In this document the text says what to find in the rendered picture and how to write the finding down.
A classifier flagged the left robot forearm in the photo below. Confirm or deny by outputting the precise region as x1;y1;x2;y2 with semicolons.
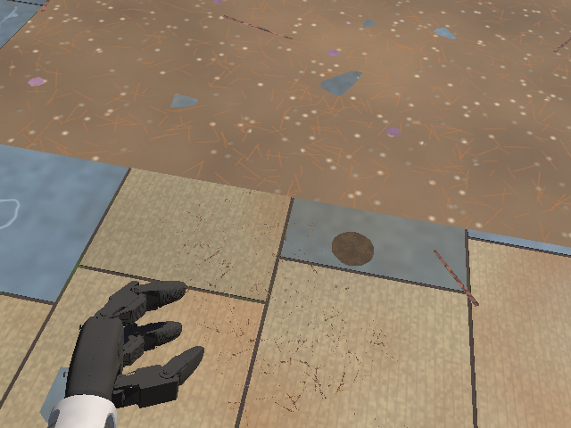
47;394;117;428

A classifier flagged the left robot hand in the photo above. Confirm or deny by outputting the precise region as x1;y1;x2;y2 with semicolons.
63;281;204;408

